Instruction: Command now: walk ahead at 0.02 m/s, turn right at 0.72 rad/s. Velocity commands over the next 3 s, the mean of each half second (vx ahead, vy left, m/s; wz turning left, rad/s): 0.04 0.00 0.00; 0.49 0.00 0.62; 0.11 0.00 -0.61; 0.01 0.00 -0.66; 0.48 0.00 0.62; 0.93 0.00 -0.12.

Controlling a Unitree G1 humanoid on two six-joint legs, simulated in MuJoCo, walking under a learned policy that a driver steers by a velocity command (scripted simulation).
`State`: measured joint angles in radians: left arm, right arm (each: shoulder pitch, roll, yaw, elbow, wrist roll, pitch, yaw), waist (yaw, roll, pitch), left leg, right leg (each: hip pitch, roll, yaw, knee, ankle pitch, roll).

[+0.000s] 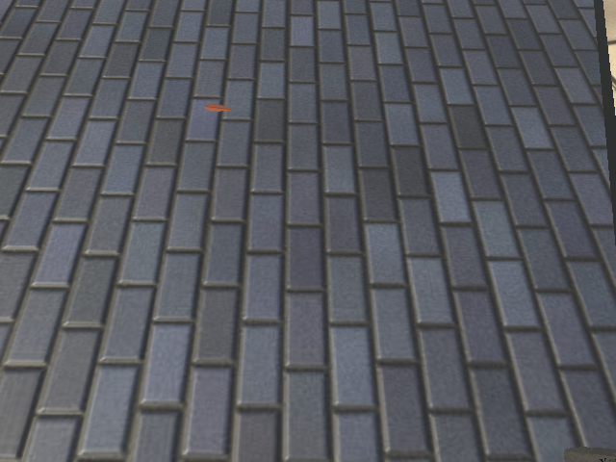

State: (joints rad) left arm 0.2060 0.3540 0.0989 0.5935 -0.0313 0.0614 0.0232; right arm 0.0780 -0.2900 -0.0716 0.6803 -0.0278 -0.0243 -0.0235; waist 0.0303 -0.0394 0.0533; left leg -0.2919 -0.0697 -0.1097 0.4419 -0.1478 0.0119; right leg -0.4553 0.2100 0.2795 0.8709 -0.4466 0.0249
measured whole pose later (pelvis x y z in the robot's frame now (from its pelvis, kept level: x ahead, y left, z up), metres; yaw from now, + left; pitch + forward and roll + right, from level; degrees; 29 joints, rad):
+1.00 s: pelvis +0.18 +0.15 -0.02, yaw +23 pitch +1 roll -1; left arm 0.29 0.33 0.06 0.79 -0.04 -0.05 0.01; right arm 0.12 -0.28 -0.04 0.65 -0.01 -0.03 0.04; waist 0.04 -0.02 0.09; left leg -0.49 0.01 0.09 0.69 -0.20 0.07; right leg -0.38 -0.11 0.02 1.29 -0.46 0.05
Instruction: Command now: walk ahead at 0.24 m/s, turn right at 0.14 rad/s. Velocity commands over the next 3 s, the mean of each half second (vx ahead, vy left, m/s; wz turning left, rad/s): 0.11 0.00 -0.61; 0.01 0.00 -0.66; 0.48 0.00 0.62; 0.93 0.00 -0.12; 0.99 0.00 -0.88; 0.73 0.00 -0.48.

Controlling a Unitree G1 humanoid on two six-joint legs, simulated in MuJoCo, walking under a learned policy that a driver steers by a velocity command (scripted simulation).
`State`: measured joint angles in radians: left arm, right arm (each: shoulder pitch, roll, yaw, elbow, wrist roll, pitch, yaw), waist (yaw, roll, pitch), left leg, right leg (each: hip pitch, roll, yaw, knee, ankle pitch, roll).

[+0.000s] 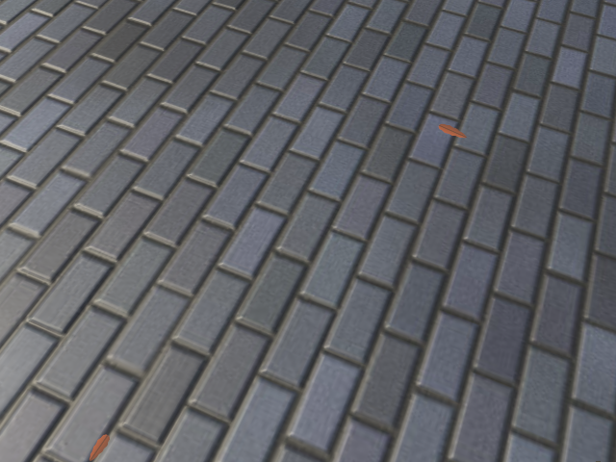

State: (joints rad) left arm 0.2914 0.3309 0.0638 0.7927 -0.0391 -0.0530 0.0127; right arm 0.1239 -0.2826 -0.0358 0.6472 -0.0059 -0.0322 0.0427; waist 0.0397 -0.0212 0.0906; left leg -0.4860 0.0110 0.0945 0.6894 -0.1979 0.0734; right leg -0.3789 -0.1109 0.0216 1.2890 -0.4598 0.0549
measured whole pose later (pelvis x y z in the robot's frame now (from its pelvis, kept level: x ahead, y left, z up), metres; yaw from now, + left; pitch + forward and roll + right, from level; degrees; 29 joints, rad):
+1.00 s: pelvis +0.23 +0.03 +0.02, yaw -42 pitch +1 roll +0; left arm 0.11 0.31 0.07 0.58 0.02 0.03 0.03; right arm 0.19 -0.26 -0.06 0.75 -0.01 -0.01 0.01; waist -0.04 -0.03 0.03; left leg -0.31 -0.04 -0.08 0.49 -0.20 0.01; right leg -0.41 0.06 0.15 0.92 -0.49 0.07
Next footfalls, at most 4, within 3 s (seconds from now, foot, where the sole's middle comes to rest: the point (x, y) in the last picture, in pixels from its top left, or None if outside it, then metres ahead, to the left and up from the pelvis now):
0.46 right None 0.19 -0.12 -0.75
0.84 left None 0.36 0.06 -0.75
1.14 right None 0.16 -0.09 -0.75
1.60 left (296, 341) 0.67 0.05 -0.75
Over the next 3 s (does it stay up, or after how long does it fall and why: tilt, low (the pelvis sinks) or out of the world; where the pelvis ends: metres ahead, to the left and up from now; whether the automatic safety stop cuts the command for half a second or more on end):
stays up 1.39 -0.53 0.00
